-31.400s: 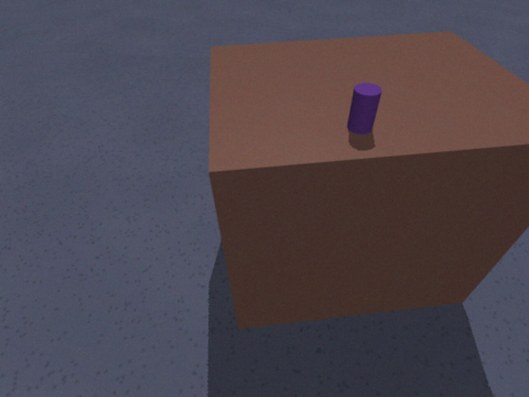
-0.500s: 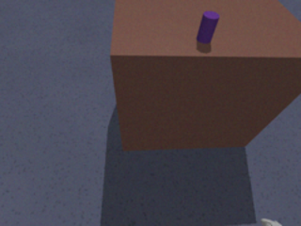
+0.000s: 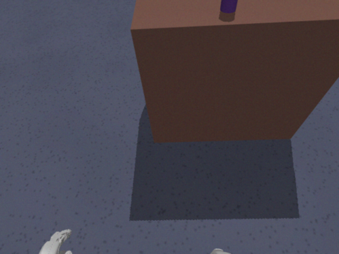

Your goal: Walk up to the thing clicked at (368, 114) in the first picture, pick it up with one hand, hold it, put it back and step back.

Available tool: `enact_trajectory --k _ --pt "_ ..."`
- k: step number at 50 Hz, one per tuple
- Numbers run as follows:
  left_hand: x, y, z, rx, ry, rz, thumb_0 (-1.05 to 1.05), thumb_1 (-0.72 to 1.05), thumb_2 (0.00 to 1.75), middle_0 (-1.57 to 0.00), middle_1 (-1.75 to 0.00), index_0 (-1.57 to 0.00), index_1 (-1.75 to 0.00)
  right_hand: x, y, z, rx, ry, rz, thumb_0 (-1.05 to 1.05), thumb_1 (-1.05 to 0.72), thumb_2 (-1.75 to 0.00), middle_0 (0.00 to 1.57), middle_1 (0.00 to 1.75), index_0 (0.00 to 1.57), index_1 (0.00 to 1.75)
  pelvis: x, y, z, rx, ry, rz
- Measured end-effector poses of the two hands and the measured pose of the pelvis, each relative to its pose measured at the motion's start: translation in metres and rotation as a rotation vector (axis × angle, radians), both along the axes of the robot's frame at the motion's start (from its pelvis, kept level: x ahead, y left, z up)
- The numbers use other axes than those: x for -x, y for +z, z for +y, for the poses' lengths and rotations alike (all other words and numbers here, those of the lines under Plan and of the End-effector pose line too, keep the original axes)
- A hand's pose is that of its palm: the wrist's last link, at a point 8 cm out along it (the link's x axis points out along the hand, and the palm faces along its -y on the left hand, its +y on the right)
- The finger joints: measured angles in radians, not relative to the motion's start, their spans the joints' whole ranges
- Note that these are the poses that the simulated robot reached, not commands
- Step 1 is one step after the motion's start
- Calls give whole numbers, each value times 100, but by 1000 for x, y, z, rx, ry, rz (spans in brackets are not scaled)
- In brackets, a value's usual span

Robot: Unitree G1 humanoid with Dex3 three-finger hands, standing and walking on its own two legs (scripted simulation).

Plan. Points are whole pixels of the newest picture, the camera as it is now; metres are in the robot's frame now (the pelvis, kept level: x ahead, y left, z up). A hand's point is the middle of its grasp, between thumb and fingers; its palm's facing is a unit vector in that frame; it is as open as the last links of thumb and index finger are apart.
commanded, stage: step back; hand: right
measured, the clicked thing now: out of the picture +0.99 -0.19 +0.10
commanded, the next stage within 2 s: stand in 1.74 s
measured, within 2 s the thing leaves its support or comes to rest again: neither
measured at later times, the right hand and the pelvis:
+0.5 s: hand out of the picture -0.03 -0.29 -0.14, palm faces +0.00 +0.93 -0.36, open 7.3 cm; pelvis -0.12 -0.02 +0.01, yaw -3 degrees
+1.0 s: hand out of the picture -0.07 -0.28 -0.15, palm faces +0.02 +0.93 -0.36, open 7.4 cm; pelvis -0.10 -0.01 +0.01, yaw -2 degrees
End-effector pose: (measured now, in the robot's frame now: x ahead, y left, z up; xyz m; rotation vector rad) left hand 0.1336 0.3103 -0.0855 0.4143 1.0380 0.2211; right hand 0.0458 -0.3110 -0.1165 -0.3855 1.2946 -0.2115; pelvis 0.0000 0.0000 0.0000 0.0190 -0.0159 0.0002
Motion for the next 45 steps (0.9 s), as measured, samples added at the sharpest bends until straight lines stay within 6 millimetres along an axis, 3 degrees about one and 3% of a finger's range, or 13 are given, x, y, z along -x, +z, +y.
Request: enact_trajectory --k 6,12,17,21,24,29,34,39,45 --pt "41 -16 -11 75 18 26 0 91 90 -20 -30 -20 -30 31 15 8 3 17 -31 0 -90 -90 21 30 21 30 41 4 0 7 3 -32" --pt "99 -14 -21 97 30 68 0 91 90 -20 -30 -20 -30 34 32 -8 28 39 -135 0 -90 -90 21 30 21 30 75 11 -10 32 -24 -3" --pt "153 -20 -29 47 25 110 0 91 90 -20 -30 -20 -30 38 23 -27 13 29 -231 0 -90 -90 20 30 21 30 105 1 -22 61 -60 -29" --pt "193 -11 -30 34 44 137 0 91 90 -21 -30 -20 -30 59 21 -25 -20 10 -218 0 -91 -90 20 29 20 30 116 7 -24 40 -70 -37" --pt "209 -6 -22 20 67 142 1 90 90 -21 -30 -21 -30 79 18 -24 -39 1 -184 0 -91 -90 20 29 20 30 122 9 -21 29 -55 -36" --pt "220 -6 3 10 88 123 1 90 90 -21 -30 -21 -30 106 10 -14 -34 16 -92 0 -91 -90 20 29 20 30 130 5 -7 37 -11 -22" --pt "220 -12 22 12 77 171 0 91 90 -20 -30 -20 -30 125 15 7 -39 -12 -85 0 -91 -90 20 29 20 30 132 8 7 -5 -33 -27" --pt "198 -6 23 23 39 164 1 91 90 -20 -30 -20 -30 142 25 11 -37 -51 -67 0 -90 -90 20 30 21 30 125 16 6 12 -39 -21" --pt "163 -5 7 19 17 112 0 91 90 -20 -30 -20 -30 144 15 -7 -30 -80 -34 0 -90 -90 21 30 21 30 113 11 -6 6 -40 -22"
